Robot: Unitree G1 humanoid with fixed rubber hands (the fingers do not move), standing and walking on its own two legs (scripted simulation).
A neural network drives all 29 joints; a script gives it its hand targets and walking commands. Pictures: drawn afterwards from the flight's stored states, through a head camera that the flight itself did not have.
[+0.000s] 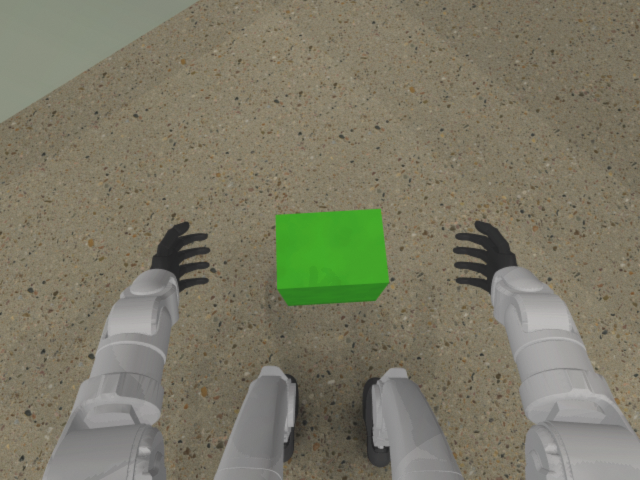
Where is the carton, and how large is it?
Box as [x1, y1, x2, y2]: [276, 209, 388, 305]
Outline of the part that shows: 380,209 276,215 277,289 288,305 364,301 376,299 388,283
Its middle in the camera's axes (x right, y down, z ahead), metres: +0.02 +0.06 +0.99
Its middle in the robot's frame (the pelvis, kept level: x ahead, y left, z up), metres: +0.50 +0.01 -0.56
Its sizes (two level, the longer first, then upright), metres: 0.246 0.175 0.255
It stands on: the floor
